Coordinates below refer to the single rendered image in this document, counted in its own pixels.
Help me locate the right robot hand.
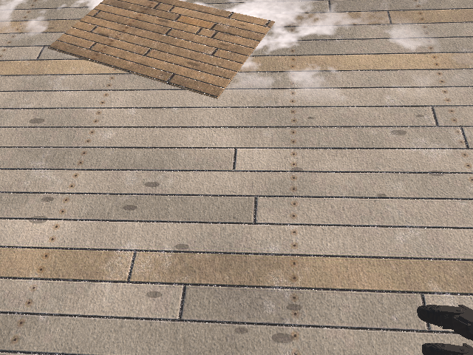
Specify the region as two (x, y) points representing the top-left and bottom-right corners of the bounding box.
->
(417, 305), (473, 355)

